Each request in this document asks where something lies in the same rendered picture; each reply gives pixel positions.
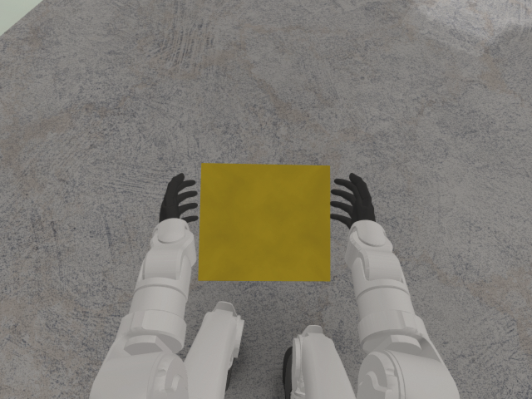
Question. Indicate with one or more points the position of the left robot hand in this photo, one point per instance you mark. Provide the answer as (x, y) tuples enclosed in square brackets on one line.
[(170, 206)]

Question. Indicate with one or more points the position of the right robot hand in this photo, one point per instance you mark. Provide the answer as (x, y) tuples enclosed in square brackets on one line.
[(361, 208)]

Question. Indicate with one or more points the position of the carton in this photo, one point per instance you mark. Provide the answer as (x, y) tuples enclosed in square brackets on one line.
[(264, 222)]

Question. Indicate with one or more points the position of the robot right shin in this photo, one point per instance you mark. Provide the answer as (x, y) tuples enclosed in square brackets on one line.
[(298, 389)]

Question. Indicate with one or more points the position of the left robot upper arm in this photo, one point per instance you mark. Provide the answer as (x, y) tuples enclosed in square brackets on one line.
[(156, 375)]

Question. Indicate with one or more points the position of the left robot foot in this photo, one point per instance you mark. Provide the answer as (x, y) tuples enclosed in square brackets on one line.
[(228, 377)]

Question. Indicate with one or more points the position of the right robot upper arm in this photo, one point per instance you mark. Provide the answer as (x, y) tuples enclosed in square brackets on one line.
[(386, 374)]

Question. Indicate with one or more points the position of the right robot forearm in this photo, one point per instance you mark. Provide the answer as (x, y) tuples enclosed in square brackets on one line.
[(387, 317)]

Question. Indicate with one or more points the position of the left robot forearm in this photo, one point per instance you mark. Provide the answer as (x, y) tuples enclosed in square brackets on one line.
[(155, 322)]

